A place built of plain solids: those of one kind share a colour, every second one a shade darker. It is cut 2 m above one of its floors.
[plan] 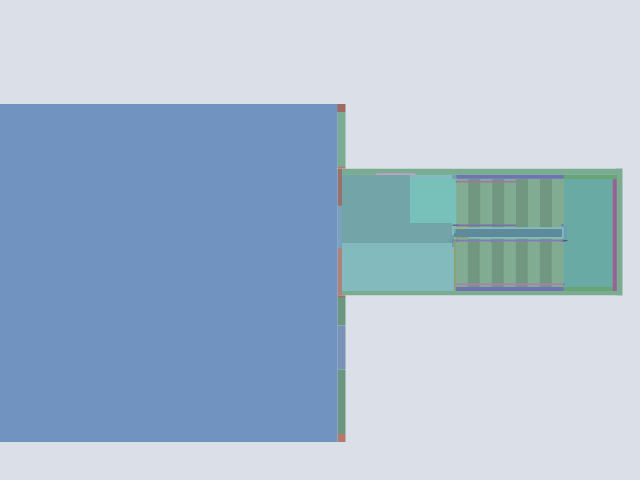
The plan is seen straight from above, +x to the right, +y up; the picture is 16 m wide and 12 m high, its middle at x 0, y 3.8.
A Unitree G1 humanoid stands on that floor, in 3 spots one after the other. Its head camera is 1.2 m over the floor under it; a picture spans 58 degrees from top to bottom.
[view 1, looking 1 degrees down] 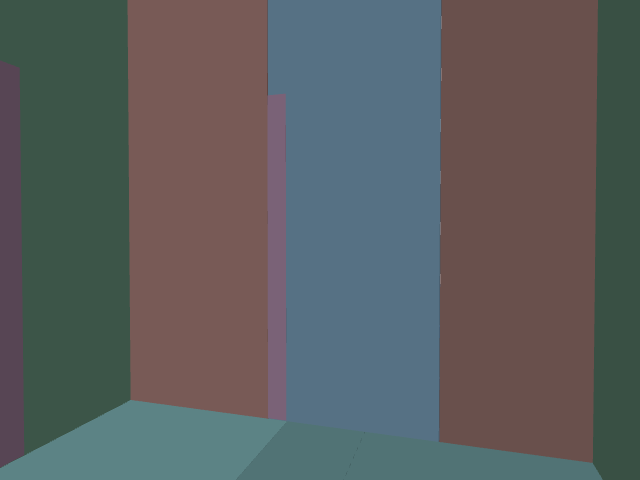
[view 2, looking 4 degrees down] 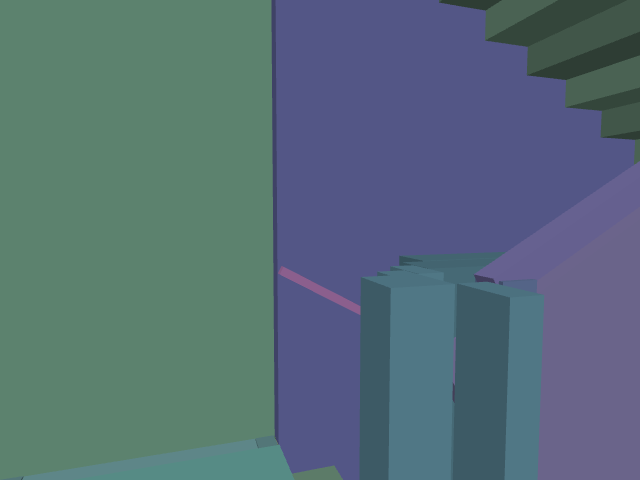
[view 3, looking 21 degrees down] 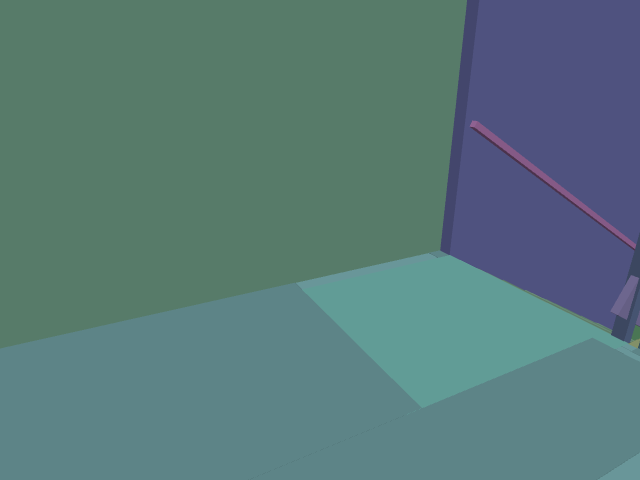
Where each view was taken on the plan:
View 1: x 3.10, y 4.72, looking -163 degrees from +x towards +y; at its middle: wall_head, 2.67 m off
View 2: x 2.94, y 3.23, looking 72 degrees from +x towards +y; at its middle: wall_wall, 2.21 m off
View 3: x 1.30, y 3.23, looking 63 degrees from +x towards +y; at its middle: wall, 2.65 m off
